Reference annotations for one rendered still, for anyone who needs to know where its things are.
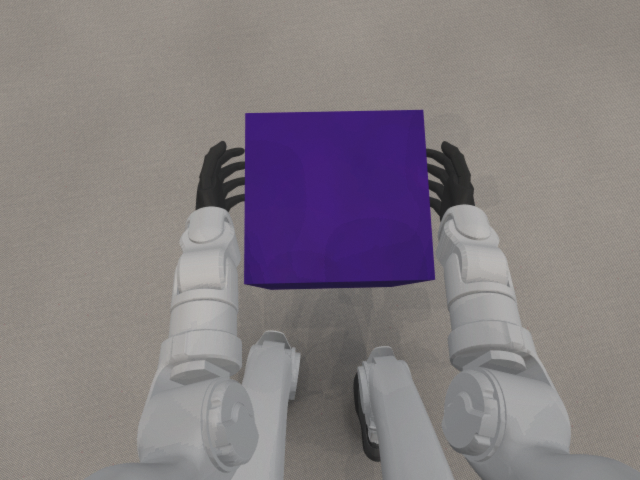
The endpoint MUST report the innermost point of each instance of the robot left thigh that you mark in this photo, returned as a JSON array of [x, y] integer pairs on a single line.
[[270, 380]]

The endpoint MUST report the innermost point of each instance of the robot left hand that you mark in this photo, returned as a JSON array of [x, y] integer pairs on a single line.
[[211, 190]]

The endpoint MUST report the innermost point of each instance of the carton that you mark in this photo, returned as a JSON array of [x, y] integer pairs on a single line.
[[336, 199]]

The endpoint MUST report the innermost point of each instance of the right robot upper arm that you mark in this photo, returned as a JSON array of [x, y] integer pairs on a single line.
[[510, 427]]

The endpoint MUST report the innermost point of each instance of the robot left shin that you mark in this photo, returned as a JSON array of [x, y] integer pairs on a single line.
[[269, 336]]

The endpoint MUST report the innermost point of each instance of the right robot forearm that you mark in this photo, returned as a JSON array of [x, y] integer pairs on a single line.
[[485, 322]]

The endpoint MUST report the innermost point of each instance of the left robot upper arm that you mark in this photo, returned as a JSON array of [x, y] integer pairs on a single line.
[[201, 431]]

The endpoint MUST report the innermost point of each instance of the left robot forearm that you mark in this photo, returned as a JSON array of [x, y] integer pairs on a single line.
[[202, 342]]

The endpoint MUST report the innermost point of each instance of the robot right hand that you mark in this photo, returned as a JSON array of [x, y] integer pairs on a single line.
[[456, 178]]

